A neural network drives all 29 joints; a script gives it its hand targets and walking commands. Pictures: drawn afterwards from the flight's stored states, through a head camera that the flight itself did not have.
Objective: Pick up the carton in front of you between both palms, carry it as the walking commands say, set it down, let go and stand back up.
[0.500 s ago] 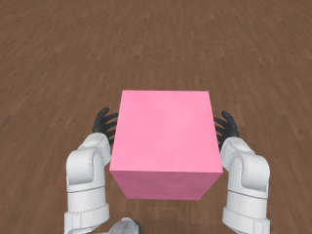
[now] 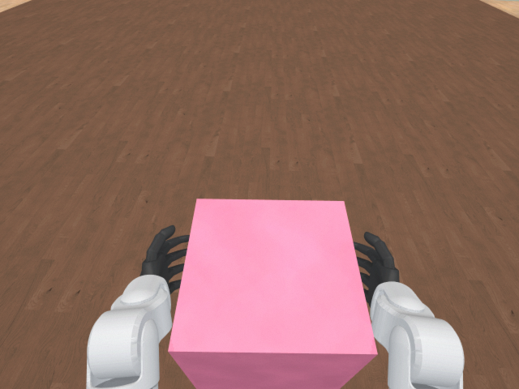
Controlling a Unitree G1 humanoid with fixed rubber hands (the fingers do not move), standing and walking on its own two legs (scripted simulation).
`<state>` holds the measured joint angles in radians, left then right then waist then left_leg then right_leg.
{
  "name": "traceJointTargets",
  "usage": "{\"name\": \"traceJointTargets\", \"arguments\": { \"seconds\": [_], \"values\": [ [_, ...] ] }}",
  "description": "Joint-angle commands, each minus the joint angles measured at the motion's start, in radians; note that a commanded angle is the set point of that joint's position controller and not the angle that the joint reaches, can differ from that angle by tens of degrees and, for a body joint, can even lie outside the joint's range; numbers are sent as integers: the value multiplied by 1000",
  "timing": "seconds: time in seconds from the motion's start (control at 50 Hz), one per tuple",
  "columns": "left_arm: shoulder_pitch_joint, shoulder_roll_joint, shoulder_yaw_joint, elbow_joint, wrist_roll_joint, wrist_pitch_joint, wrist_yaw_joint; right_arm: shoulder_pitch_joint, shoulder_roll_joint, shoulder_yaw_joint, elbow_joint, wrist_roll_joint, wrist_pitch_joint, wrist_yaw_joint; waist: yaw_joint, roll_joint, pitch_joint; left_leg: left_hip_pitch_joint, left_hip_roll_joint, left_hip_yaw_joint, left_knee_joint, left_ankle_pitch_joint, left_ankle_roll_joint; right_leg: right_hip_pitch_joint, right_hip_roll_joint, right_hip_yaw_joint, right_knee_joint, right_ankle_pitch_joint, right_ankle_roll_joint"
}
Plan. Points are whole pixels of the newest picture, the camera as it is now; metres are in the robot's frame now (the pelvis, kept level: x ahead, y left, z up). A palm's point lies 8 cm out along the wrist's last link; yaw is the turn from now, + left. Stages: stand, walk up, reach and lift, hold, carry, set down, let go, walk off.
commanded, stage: carry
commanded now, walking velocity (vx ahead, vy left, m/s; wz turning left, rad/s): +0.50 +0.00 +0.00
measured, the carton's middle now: (268, 303) +0.24 +0.00 +0.03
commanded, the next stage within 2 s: none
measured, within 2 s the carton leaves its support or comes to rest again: neither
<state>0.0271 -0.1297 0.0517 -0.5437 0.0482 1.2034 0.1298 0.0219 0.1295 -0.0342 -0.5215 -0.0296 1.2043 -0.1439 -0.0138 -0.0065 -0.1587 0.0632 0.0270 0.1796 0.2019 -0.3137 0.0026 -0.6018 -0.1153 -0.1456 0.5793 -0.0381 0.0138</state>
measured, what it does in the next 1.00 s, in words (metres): walks ahead: right foot, then left foot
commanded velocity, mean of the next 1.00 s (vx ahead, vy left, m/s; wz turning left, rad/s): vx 0.50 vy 0.00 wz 0.00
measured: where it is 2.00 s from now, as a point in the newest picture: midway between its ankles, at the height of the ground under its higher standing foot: (263, 196)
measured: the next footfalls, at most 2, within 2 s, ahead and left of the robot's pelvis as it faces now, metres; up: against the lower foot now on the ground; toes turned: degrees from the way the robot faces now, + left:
right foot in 0.08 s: +0.26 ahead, -0.13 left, +0.00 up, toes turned -11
left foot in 0.62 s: +0.59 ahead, +0.10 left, +0.00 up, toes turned +12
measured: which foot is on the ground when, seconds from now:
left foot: down 0.00-0.12, up 0.14-0.60, down 0.62-1.00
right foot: up 0.00-0.06, down 0.08-0.62, up 0.64-1.00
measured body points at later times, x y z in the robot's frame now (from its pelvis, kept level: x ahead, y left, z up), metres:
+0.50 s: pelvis +0.32 -0.03 +0.01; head +0.29 -0.05 +0.46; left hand +0.55 +0.12 +0.10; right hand +0.56 -0.18 +0.10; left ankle +0.46 +0.12 -0.70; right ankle +0.22 -0.12 -0.74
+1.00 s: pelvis +0.65 +0.01 +0.01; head +0.63 +0.03 +0.46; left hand +0.89 +0.16 +0.10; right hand +0.89 -0.14 +0.10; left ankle +0.55 +0.09 -0.74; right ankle +0.78 -0.15 -0.69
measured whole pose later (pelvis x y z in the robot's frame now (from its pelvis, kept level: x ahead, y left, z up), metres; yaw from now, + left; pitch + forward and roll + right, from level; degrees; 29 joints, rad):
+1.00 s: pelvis +0.65 +0.01 +0.01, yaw +0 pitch +4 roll -2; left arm 0.04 -0.13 0.03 -0.58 0.05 1.18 0.13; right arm 0.05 0.13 -0.04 -0.56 -0.03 1.18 -0.14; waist -0.01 -0.01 -0.11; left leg -0.01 0.03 0.21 0.20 -0.25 0.03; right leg -0.63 -0.12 -0.13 0.70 -0.07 0.02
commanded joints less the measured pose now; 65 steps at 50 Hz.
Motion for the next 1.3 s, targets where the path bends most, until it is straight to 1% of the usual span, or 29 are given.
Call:
{"name": "traceJointTargets", "arguments": {
  "seconds": [0.0, 0.06, 0.08, 0.1, 0.12, 0.14, 0.18, 0.24, 0.36, 0.52, 0.56, 0.6, 0.62, 0.64, 0.66, 0.7, 0.72, 0.76, 0.82, 0.94, 1.04, 1.1, 1.12, 1.14, 1.16, 1.18, 1.2, 1.24, 1.28],
  "values": [
    [-391, -694, -609, -51, -253, 20, -84, -384, 670, 570, -76, 240, 10, 109, -1, 166, 60, -43, 219, -54, -46, 400, 88, 61, 27, -44, -68, 40, -24],
    [-373, -658, -578, -13, -252, 28, -76, -407, 644, 572, -72, 237, 24, 93, 29, 123, -49, -102, 160, 45, 297, 658, 37, 416, 134, -141, -121, -110, -39],
    [-358, -653, -566, -3, -250, 28, -74, -410, 630, 572, -74, 236, 26, 88, 48, 34, -124, -247, 128, 44, 526, 485, 9, 615, 35, -4, -137, -189, -41],
    [-381, -644, -556, 9, -246, 24, -75, -407, 641, 581, -98, 235, 30, 85, 46, -236, -235, -555, 11, 14, 869, 210, -48, 852, -266, 508, -260, -398, -174],
    [-355, -687, -561, 22, -261, 19, -81, -425, 650, 591, -106, 244, 29, 90, 36, -328, -224, -686, -50, -98, 1047, -144, -37, 837, -323, 695, -383, -240, -220],
    [-371, -730, -574, -8, -273, 12, -93, -437, 718, 613, -92, 255, 20, 98, 32, -242, -218, -716, 22, -174, 1135, -130, -3, 806, -302, 564, -348, -110, -207],
    [-402, -835, -608, -16, -284, -12, -120, -443, 824, 639, -81, 262, -3, 123, 27, -67, -205, -698, 103, -188, 1076, -21, 19, 661, -243, 371, -331, -24, -159],
    [-396, -897, -634, -11, -286, -45, -149, -410, 894, 653, -54, 240, -41, 139, 21, -104, -186, -632, 119, -146, 908, 91, 8, 552, -189, 209, -409, -167, -111],
    [-362, -825, -645, -40, -284, -63, -158, -369, 849, 652, -72, 214, -62, 130, 23, -107, -74, -723, 112, -69, 583, 216, -29, 587, -162, 109, -486, -159, -144],
    [-333, -666, -600, -70, -257, -8, -98, -364, 678, 613, -121, 237, -3, 98, 32, -132, 55, -667, 70, 0, 318, 295, 8, 666, -146, 21, -425, 91, -124],
    [-341, -645, -599, -74, -256, 8, -86, -364, 648, 595, -119, 240, 11, 92, 29, -142, 35, -553, 41, 40, 286, 248, 29, 668, -142, -7, -327, 244, -104],
    [-354, -631, -603, -82, -261, 21, -77, -334, 634, 570, -92, 237, 18, 88, -3, -67, -88, -181, -25, 99, 248, 169, 35, 541, -67, -97, 3, 348, -51],
    [-366, -625, -608, -87, -263, 26, -74, -324, 621, 558, -88, 229, 20, 87, -16, 76, -158, 22, 174, -204, 166, 3, 74, 337, -17, -89, 260, 131, -4],
    [-373, -638, -622, -116, -273, 30, -76, -343, 634, 559, -81, 239, 15, 90, -11, 354, -247, 247, 413, -654, 43, -47, 211, 23, 123, -37, 570, -303, 36],
    [-393, -672, -637, -109, -283, 30, -83, -329, 683, 561, -84, 255, 12, 98, -5, 308, -212, 196, 412, -681, 2, 147, 217, -57, 94, 99, 694, -426, 9],
    [-406, -788, -658, -89, -291, 11, -108, -373, 786, 593, -108, 267, -6, 123, -5, 109, -209, 85, 360, -454, 52, 323, 171, -55, 6, 148, 714, -341, -34],
    [-406, -831, -663, -73, -289, -1, -119, -402, 828, 611, -115, 274, -16, 135, 1, 57, -189, 7, 337, -369, 35, 331, 140, -20, -19, 149, 643, -279, -38],
    [-389, -875, -667, -52, -271, -24, -129, -412, 861, 633, -114, 280, -35, 153, 5, 100, -185, -55, 297, -268, -12, 241, 108, 23, -18, 117, 550, -205, -34],
    [-350, -877, -666, -40, -242, -46, -125, -389, 844, 645, -112, 285, -50, 168, 3, 129, -134, -53, 272, -187, -62, 213, 113, -25, -16, 74, 411, -135, -13],
    [-351, -797, -661, -89, -246, -32, -102, -361, 745, 622, -136, 276, -38, 152, -2, 131, -23, 6, 230, -91, -74, 343, 124, -87, 1, -2, 116, -11, 8],
    [-358, -704, -641, -100, -260, 5, -87, -335, 666, 581, -120, 244, -6, 116, -3, 161, 71, 23, 227, -30, -65, 475, 101, -5, 31, -54, -56, 37, -30],
    [-343, -684, -621, -86, -266, 17, -85, -356, 657, 585, -129, 244, 8, 105, 18, 179, -3, 29, 209, 39, 145, 766, 59, 246, 102, -123, -104, -17, -53],
    [-332, -683, -612, -72, -265, 17, -85, -351, 657, 592, -132, 244, 12, 103, 34, 127, -70, -35, 161, 80, 341, 780, 32, 437, 149, -153, -139, -73, -53],
    [-319, -682, -602, -68, -263, 18, -87, -360, 651, 595, -140, 244, 13, 101, 53, 28, -143, -202, 133, 62, 574, 541, 10, 642, 16, 17, -168, -191, -54],
    [-342, -678, -595, -51, -261, 13, -92, -354, 668, 606, -165, 240, 18, 101, 48, -263, -256, -537, 5, 15, 921, 205, -44, 894, -289, 547, -283, -388, -203],
    [-316, -726, -604, -41, -277, 7, -100, -377, 683, 619, -165, 255, 15, 108, 33, -296, -217, -655, -37, -117, 1072, -134, -31, 849, -322, 692, -401, -172, -229],
    [-343, -767, -617, -76, -291, 0, -114, -385, 749, 638, -150, 262, 5, 118, 32, -215, -205, -688, 34, -181, 1139, -116, 4, 822, -299, 534, -352, -13, -209],
    [-375, -859, -645, -77, -298, -24, -138, -401, 847, 664, -130, 268, -20, 141, 27, -47, -194, -666, 105, -187, 1048, -12, 23, 695, -234, 322, -322, 135, -154],
    [-374, -894, -657, -68, -296, -48, -153, -387, 892, 674, -106, 254, -46, 149, 21, -83, -193, -609, 111, -157, 935, 69, 15, 624, -192, 209, -366, 42, -108]
  ]
}}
